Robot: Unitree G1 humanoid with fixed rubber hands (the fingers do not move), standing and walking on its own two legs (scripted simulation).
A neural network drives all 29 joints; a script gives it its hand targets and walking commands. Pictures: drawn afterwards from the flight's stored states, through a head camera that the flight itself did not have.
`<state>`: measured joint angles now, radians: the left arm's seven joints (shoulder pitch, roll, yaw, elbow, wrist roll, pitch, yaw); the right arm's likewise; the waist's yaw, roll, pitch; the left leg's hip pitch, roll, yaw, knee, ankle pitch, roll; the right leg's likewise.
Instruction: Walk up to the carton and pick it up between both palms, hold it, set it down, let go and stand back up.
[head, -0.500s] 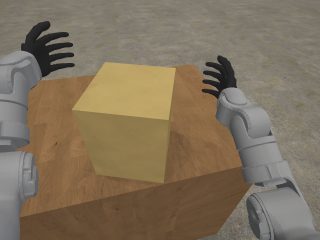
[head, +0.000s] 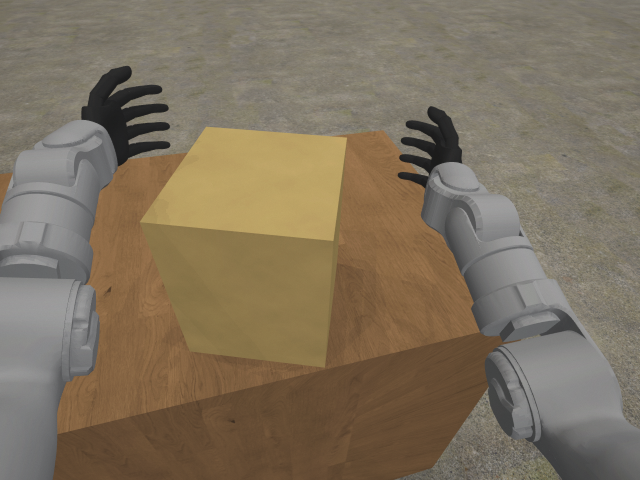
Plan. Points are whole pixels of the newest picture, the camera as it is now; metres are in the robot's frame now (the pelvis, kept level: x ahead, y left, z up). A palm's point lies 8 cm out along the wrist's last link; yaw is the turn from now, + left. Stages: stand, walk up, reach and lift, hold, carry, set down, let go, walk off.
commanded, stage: reach and lift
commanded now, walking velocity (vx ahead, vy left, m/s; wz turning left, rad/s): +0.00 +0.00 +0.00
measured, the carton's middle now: (265, 247) +0.44 +0.03 +0.09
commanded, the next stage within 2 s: none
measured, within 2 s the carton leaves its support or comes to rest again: neither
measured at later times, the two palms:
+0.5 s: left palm (136, 204) +0.46 +0.19 +0.17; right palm (420, 235) +0.39 -0.17 +0.13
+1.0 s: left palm (146, 196) +0.46 +0.18 +0.18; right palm (387, 233) +0.39 -0.12 +0.14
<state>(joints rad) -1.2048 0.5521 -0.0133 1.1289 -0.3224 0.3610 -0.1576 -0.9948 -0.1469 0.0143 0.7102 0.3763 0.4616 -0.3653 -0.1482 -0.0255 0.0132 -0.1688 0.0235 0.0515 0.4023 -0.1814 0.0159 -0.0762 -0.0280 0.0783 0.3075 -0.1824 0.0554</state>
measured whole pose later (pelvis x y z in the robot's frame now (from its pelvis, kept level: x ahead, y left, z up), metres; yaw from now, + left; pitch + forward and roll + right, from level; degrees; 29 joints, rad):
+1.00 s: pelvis +0.00 +0.00 +0.00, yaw +0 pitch +0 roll -1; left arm -1.05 0.39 -0.01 1.16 -0.27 0.13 -0.10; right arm -0.80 0.05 -0.01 0.78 0.25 0.19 -0.37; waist -0.10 -0.03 -0.01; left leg -0.22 0.02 0.05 0.40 -0.18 0.01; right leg -0.13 -0.03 0.08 0.31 -0.18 0.06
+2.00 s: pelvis +0.00 +0.01 +0.00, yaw +0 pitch +0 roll -2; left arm -1.07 0.23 0.34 1.16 0.17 0.11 -0.17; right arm -0.81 0.20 -0.45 0.84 -0.21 0.04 -0.28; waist -0.07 -0.06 -0.01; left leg -0.22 0.02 0.05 0.40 -0.18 0.02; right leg -0.10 -0.03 0.08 0.25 -0.15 0.07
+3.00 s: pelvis -0.01 +0.00 +0.00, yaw +1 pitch -3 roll -2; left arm -0.99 0.11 0.33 0.97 0.17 0.30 -0.06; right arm -0.75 0.14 -0.42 0.82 -0.10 0.12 -0.25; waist -0.05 -0.06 -0.07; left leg -0.20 0.03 0.03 0.40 -0.16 0.01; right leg -0.07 -0.02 0.05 0.25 -0.14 0.06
